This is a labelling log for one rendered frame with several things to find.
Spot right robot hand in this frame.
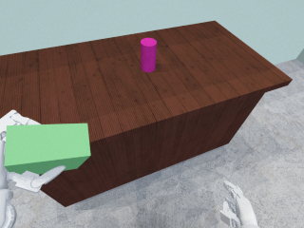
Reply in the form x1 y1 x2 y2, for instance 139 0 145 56
219 180 258 228

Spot robot left forearm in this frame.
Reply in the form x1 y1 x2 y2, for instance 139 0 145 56
0 189 17 228

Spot sponge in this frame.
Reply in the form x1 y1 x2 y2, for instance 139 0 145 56
4 123 91 175

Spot left robot hand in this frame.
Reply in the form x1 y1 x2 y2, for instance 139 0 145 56
0 110 66 194

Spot table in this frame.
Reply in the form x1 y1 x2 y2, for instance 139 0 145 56
0 21 293 207

